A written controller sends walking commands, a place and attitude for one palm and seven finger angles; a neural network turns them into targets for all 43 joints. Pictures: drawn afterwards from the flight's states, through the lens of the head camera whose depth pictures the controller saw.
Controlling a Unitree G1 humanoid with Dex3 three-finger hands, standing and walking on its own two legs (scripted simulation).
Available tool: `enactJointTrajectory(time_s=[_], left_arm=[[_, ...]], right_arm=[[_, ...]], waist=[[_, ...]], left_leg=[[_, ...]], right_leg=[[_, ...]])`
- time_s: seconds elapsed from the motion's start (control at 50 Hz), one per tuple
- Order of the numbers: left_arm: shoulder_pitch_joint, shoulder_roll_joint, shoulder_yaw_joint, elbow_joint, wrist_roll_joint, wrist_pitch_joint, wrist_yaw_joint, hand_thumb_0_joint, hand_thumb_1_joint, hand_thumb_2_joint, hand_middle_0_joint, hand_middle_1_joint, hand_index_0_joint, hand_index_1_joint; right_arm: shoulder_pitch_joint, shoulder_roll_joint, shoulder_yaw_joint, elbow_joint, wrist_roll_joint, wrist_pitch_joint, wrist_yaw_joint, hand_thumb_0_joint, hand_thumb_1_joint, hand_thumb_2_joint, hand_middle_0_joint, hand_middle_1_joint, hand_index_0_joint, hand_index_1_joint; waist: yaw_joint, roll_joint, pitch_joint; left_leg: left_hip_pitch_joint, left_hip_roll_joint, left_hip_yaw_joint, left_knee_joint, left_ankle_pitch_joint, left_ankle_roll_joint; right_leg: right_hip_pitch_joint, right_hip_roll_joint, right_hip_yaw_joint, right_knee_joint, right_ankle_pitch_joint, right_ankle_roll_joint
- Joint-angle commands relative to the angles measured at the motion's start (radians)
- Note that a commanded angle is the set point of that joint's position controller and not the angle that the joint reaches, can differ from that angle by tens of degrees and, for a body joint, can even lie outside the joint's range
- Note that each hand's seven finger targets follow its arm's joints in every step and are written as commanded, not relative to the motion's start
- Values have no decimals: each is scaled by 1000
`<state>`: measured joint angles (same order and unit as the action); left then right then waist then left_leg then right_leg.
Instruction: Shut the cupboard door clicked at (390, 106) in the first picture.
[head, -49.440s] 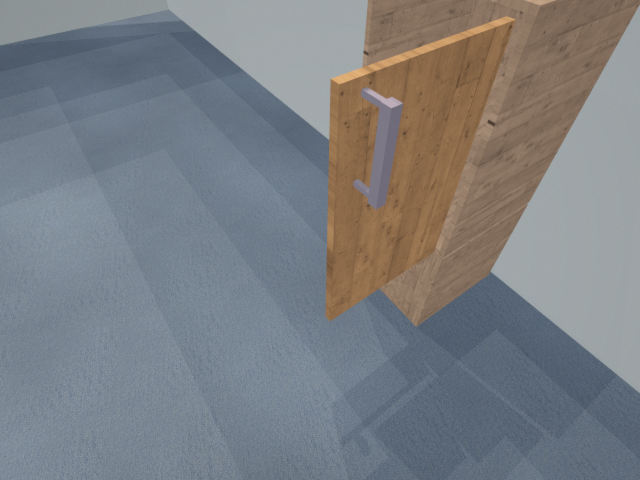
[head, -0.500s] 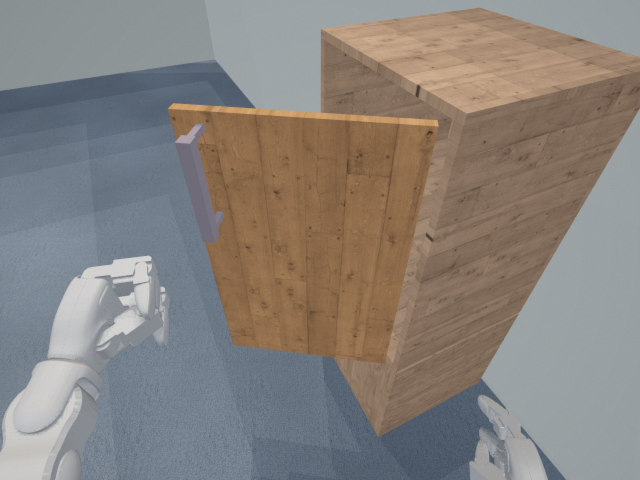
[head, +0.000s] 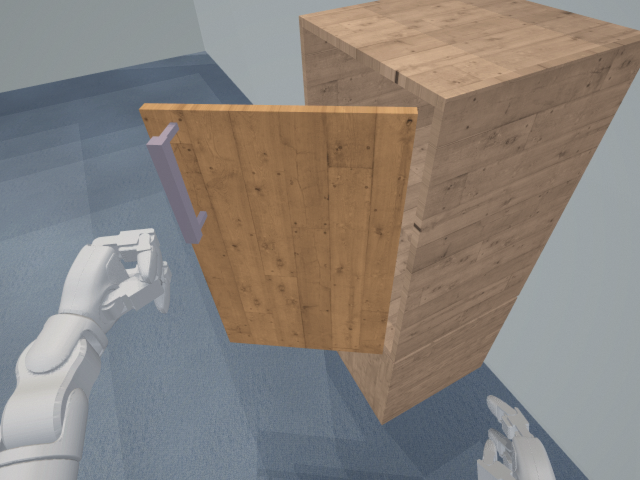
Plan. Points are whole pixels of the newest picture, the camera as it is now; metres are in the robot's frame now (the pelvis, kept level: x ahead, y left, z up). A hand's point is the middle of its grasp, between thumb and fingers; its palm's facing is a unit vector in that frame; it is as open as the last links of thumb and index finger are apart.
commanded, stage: bring the fist close to the handle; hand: left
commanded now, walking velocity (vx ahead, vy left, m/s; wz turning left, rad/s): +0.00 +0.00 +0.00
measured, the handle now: (183, 186) +0.46 +0.24 +0.15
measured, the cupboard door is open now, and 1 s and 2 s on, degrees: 56 56 45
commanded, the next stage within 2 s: push the door shut along its arc in 1.02 s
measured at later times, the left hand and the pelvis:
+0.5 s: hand (163, 243) +0.34 +0.22 +0.16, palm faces +0.02 -1.00 -0.04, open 3.1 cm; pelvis +0.00 +0.01 +0.00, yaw +0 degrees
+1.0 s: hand (160, 238) +0.35 +0.23 +0.15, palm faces +0.03 -1.00 -0.05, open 3.1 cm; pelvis +0.01 +0.02 +0.00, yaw -1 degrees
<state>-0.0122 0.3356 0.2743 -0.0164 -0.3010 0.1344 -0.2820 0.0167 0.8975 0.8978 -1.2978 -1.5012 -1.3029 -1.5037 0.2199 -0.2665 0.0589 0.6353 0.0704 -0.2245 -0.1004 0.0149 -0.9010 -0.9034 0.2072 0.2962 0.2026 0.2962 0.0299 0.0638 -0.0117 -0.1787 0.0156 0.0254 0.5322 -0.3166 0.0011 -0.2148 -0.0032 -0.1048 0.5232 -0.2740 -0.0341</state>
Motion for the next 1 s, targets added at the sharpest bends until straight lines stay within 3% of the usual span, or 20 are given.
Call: enactJointTrajectory(time_s=[0.0, 0.04, 0.1, 0.2, 0.24, 0.32, 0.34, 0.38, 0.4, 0.44, 0.46, 0.58, 0.7, 0.74, 0.8, 0.84, 0.86, 0.9, 0.94, 0.98], left_arm=[[-259, 189, 119, -225, -32, -64, 4, 0, 900, 900, -1300, -1500, -1300, -1500], [-267, 238, 163, -262, -30, -100, 25, 0, 900, 900, -1300, -1500, -1300, -1500], [-270, 229, 167, -217, -18, -125, 35, 0, 900, 900, -1300, -1500, -1300, -1500], [-366, 172, 69, -117, 1, -86, 15, 0, 900, 900, -1300, -1500, -1300, -1500], [-423, 199, 73, -76, 0, -68, 8, 0, 900, 900, -1300, -1500, -1300, -1500], [-534, 209, 75, -69, 1, -79, 6, 0, 900, 900, -1300, -1500, -1300, -1500], [-554, 246, 100, -58, 3, -89, 13, 0, 900, 900, -1300, -1500, -1300, -1500], [-619, 228, 84, -45, 8, -111, 22, 0, 900, 900, -1300, -1500, -1300, -1500], [-614, 231, 89, -28, 9, -119, 24, 0, 900, 900, -1300, -1500, -1300, -1500], [-574, 292, 149, 49, 16, -119, 33, 0, 900, 900, -1300, -1500, -1300, -1500], [-595, 257, 116, 69, 18, -116, 28, 0, 900, 900, -1300, -1500, -1300, -1500], [-653, 224, 71, 158, 34, -80, 19, 0, 900, 900, -1300, -1500, -1300, -1500], [-614, 270, 139, 81, 23, -135, 24, 0, 900, 900, -1300, -1500, -1300, -1500], [-579, 300, 167, 89, 24, -148, 27, 0, 900, 900, -1300, -1500, -1300, -1500], [-578, 277, 152, 97, 28, -141, 23, 0, 900, 900, -1300, -1500, -1300, -1500], [-599, 274, 135, 78, 34, -133, 23, 0, 900, 900, -1300, -1500, -1300, -1500], [-611, 238, 95, 64, 35, -125, 18, 0, 900, 900, -1300, -1500, -1300, -1500], [-650, 202, 57, 39, 31, -124, 16, 0, 900, 900, -1300, -1500, -1300, -1500], [-632, 205, 55, 44, 27, -125, 16, 0, 900, 900, -1300, -1500, -1300, -1500], [-638, 202, 57, 46, 21, -124, 18, 0, 900, 900, -1300, -1500, -1300, -1500]], right_arm=[[-136, -101, -44, -190, 1, -64, -2, 0, -900, -900, 200, 300, 200, 300], [-129, -101, -44, -189, -6, -64, 2, 0, -900, -900, 200, 300, 200, 300], [-112, -100, -47, -176, -8, -58, 4, 0, -900, -900, 200, 300, 200, 300], [-106, -109, -49, -161, 7, -42, -6, 0, -900, -900, 200, 300, 200, 300], [-101, -118, -50, -153, 8, -33, -16, 0, -900, -900, 200, 300, 200, 300], [-115, -113, -46, -161, 6, -29, -26, 0, -900, -900, 200, 300, 200, 300], [-108, -117, -47, -154, 5, -25, -27, 0, -900, -900, 200, 300, 200, 300], [-107, -111, -45, -150, 2, -26, -27, 0, -900, -900, 200, 300, 200, 300], [-105, -111, -44, -148, 0, -26, -25, 0, -900, -900, 200, 300, 200, 300], [-91, -119, -46, -139, -3, -16, -22, 0, -900, -900, 200, 300, 200, 300], [-94, -115, -44, -139, 0, -11, -20, 0, -900, -900, 200, 300, 200, 300], [-75, -122, -49, -151, 8, 10, -10, 0, -900, -900, 200, 300, 200, 300], [-68, -123, -60, -171, -2, 14, -3, 0, -900, -900, 200, 300, 200, 300], [-64, -127, -61, -165, -4, 18, -1, 0, -900, -900, 200, 300, 200, 300], [-69, -123, -61, -161, 2, 22, 1, 0, -900, -900, 200, 300, 200, 300], [-72, -126, -64, -164, 2, 24, -1, 0, -900, -900, 200, 300, 200, 300], [-79, -121, -60, -167, 6, 23, -2, 0, -900, -900, 200, 300, 200, 300], [-78, -117, -60, -165, 6, 20, -5, 0, -900, -900, 200, 300, 200, 300], [-73, -123, -62, -163, 4, 19, -9, 0, -900, -900, 200, 300, 200, 300], [-75, -123, -61, -158, 5, 18, -13, 0, -900, -900, 200, 300, 200, 300]], waist=[[26, -72, -210], [36, -49, -240], [25, -44, -216], [-11, 0, -120], [-21, -48, -112], [-20, -19, -184], [-20, -48, -197], [-25, -29, -223], [-18, -11, -240], [-6, -47, -243], [-14, -36, -226], [-19, -20, -200], [6, -48, -324], [9, -67, -304], [0, -10, -240], [-8, -16, -240], [-15, 35, -226], [-29, 41, -228], [-34, -24, -226], [-31, -23, -232]], left_leg=[[3, -27, -22, -54, 290, 29], [13, -24, -21, -50, 317, 25], [10, -23, -13, -55, 327, 25], [5, -20, -19, -70, 245, 25], [-2, -16, -26, -71, 205, 28], [22, -22, -38, -78, 198, 28], [22, -16, -36, -74, 204, 29], [38, -18, -42, -78, 225, 27], [43, -18, -44, -79, 241, 25], [21, -14, -38, -76, 258, 24], [11, -16, -35, -79, 262, 24], [3, -12, -41, -85, 280, 19], [46, -9, -31, -71, 383, 21], [34, -6, -21, -71, 389, 23], [17, -7, -20, -85, 356, 19], [31, -5, -18, -83, 350, 23], [36, -7, -20, -87, 345, 21], [61, -9, -29, -86, 330, 20], [62, -2, -33, -86, 317, 24], [59, -5, -40, -91, 301, 22]], right_leg=[[106, -23, 65, -52, 309, 33], [130, -23, 69, -43, 339, 31], [111, -19, 63, -39, 364, 29], [28, -12, 55, -68, 249, 22], [21, -13, 63, -83, 194, 24], [31, -12, 60, -75, 171, 19], [44, -14, 66, -78, 172, 20], [46, -12, 59, -67, 197, 17], [54, -11, 57, -62, 215, 13], [73, -13, 61, -60, 236, 13], [67, -15, 60, -58, 250, 12], [37, -13, 50, -55, 261, 6], [110, -11, 57, -34, 366, 6], [121, -13, 59, -39, 380, 8], [84, -10, 58, -47, 344, 6], [84, -13, 59, -54, 332, 7], [66, -13, 58, -54, 322, 5], [45, -7, 54, -62, 302, 5], [47, -5, 51, -69, 286, 8], [45, -4, 48, -66, 274, 8]])
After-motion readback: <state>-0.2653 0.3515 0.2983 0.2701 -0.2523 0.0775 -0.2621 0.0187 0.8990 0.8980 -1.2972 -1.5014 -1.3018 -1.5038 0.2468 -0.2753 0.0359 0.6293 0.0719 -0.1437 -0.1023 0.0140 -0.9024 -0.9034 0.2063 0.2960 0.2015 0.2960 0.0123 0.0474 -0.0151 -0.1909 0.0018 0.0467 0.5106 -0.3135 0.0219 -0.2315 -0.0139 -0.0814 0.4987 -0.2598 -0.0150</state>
